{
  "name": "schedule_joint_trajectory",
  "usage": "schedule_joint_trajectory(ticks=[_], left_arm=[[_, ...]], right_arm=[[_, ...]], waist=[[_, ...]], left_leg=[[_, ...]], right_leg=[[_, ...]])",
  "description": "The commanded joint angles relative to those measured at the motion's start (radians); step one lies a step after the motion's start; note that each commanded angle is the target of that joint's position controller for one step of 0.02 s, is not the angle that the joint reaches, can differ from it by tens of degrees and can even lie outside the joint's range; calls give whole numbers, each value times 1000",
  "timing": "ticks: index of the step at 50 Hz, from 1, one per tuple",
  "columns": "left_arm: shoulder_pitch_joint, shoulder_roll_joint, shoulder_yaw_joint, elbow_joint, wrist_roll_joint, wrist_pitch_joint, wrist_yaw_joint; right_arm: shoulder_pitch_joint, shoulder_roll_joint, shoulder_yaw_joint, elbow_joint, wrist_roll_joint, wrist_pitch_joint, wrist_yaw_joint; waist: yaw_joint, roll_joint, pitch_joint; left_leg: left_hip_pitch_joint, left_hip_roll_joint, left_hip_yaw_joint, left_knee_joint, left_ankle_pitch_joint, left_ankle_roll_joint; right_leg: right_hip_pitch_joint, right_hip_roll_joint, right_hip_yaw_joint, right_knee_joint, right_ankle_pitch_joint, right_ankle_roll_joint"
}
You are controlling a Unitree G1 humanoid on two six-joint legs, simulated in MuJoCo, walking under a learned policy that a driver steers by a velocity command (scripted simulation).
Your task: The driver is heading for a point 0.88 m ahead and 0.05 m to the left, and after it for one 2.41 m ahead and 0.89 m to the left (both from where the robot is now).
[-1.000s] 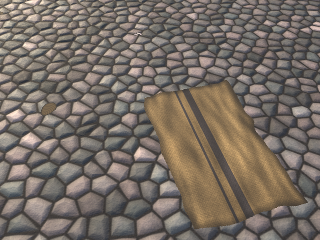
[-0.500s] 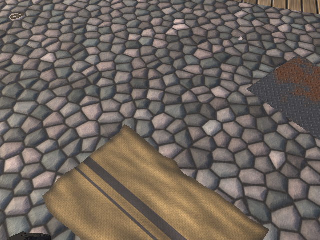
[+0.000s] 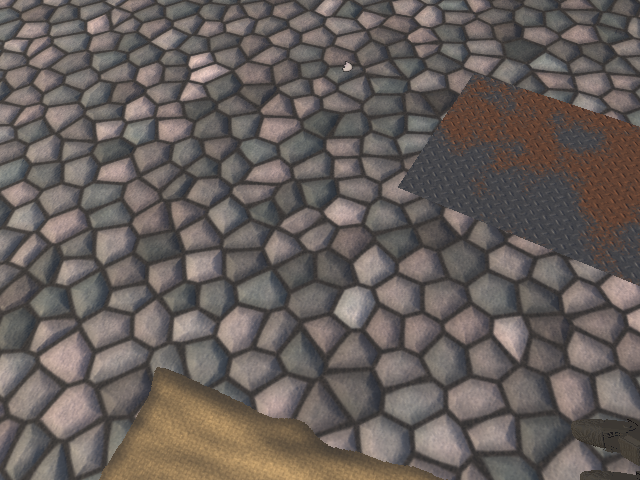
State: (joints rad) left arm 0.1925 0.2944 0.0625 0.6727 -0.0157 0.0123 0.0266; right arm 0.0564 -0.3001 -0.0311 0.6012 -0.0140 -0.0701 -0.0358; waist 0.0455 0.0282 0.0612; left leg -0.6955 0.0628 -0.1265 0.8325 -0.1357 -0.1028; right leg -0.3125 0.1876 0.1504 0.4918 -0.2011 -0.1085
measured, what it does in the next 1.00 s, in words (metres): walks ahead: left foot, then right foot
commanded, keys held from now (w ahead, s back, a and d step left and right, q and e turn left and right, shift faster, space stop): shift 0.34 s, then w+shift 0.66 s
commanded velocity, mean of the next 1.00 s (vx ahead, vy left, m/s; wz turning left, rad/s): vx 0.47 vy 0.00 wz -0.09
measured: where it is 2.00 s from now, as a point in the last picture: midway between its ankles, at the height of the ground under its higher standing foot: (350, 148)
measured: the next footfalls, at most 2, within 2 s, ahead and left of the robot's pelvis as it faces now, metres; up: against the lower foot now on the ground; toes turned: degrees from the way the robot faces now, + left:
left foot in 0.10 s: +0.20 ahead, +0.16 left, +0.00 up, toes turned -4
right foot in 0.42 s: +0.09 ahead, -0.08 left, +0.00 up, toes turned +1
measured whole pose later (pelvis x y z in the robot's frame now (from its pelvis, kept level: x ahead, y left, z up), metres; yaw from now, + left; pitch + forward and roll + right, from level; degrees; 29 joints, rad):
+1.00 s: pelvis +0.34 +0.10 +0.01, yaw -2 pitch +2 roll +2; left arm 0.19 0.27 0.05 0.77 0.05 -0.05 -0.06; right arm 0.47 -0.26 -0.05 0.84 -0.02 -0.07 0.02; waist -0.03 -0.04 -0.04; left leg -0.05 -0.07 0.07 0.30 -0.29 0.06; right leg -0.69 -0.10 0.00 1.08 -0.14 -0.05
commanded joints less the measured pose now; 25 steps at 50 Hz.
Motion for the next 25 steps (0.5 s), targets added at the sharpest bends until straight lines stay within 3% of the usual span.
schedule_joint_trajectory(ticks=[1,3,4,5,6,7,8,9,10,11,13,15,17,18,19,20,21,22,23,24,25], left_arm=[[-13,95,24,-51,1,0,7],[-18,81,19,-47,2,-1,1],[-30,70,14,-46,1,-4,0],[0,38,6,-41,11,-13,-4],[110,2,-4,-32,32,-26,-9],[163,32,-2,-14,11,-29,-8],[119,103,12,-13,9,-16,-7],[50,126,24,-19,4,4,-4],[24,114,28,-11,4,27,0],[20,101,28,-8,6,44,3],[32,35,12,7,3,53,5],[31,-3,1,22,9,44,5],[43,7,5,37,10,36,2],[98,-1,3,62,12,33,-3],[121,19,10,73,17,31,-10],[151,43,16,79,26,24,-14],[204,70,21,91,33,11,-14],[292,135,37,125,41,-4,-9],[289,198,58,133,20,-26,-9],[197,167,43,104,29,-55,1],[150,120,31,89,25,-80,6]], right_arm=[[48,-63,-19,-41,9,2,10],[35,-80,-30,-52,4,-5,18],[58,-76,-36,-45,0,-13,22],[66,-94,-41,-48,-13,-22,21],[61,-138,-42,-68,-37,-24,18],[113,-95,-38,-36,-53,-14,15],[154,-52,-30,-22,-28,-5,19],[163,-54,-31,-15,-14,6,21],[147,-72,-35,-15,-8,18,20],[102,-85,-38,-19,-2,28,18],[18,-66,-34,-29,-7,48,18],[36,-44,-34,-15,-5,60,20],[67,-42,-35,3,2,64,18],[89,-33,-33,15,8,67,18],[123,-82,-50,27,21,72,17],[119,-110,-59,27,25,74,15],[67,-92,-55,8,26,72,13],[-33,-52,-48,-39,33,58,12],[-102,-18,-43,-71,64,28,16],[-85,-49,-58,-69,76,4,17],[-33,-46,-60,-45,67,-11,24]], waist=[[-17,-125,-207],[-26,-137,-183],[-52,-146,-177],[-49,-118,-179],[13,47,-227],[5,237,-299],[-37,204,-325],[-65,129,-300],[-61,73,-255],[-46,53,-207],[-13,88,-149],[-34,141,-166],[-41,158,-188],[-24,146,-229],[-25,162,-211],[-7,177,-179],[30,146,-119],[83,-11,-45],[91,-276,38],[47,-250,93],[5,-208,78]], left_leg=[[268,-52,70,-109,83,13],[289,-53,61,-232,63,45],[360,-55,69,-342,144,69],[457,2,24,-401,377,106],[614,182,-129,-341,819,203],[690,334,-338,-369,906,383],[705,351,-429,-398,719,426],[686,305,-397,-410,521,397],[633,266,-353,-431,357,361],[555,242,-309,-457,229,335],[408,132,-155,-501,92,267],[415,92,-96,-503,46,265],[444,101,-106,-488,-24,281],[414,90,-95,-507,-269,263],[352,80,-105,-545,-499,239],[273,80,-123,-572,-651,211],[165,56,-100,-527,-689,169],[16,-49,59,-347,-572,86],[-111,-118,174,-15,-346,68],[-201,-41,57,122,-267,102],[-240,-20,40,170,-196,120]], right_leg=[[1,-232,137,-19,479,-108],[52,-258,193,42,407,-93],[57,-244,199,78,354,-68],[34,-197,176,139,252,-20],[-67,-109,110,284,-119,42],[-158,-74,43,402,-392,111],[-192,-124,28,507,-473,153],[-217,-135,11,591,-463,175],[-234,-144,-3,653,-430,189],[-226,-164,-9,653,-386,194],[-116,-177,-72,475,-329,192],[-36,-175,-110,318,-286,190],[25,-180,-116,173,-177,174],[116,-168,-148,74,-103,153],[162,-125,-215,78,-124,130],[190,-129,-226,101,-214,95],[215,-191,-154,18,-339,35],[214,-314,48,-156,-578,-57],[189,-512,423,-367,-755,-157],[184,-565,523,-409,-690,-182],[233,-544,460,-382,-583,-154]])
Velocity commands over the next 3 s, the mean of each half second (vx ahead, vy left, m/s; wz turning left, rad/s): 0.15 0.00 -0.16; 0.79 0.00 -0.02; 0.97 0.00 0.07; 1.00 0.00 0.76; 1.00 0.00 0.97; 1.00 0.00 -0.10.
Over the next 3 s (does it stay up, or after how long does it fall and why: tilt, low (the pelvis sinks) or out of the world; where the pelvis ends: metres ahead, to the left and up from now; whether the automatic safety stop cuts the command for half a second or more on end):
stays up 1.97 0.64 -0.02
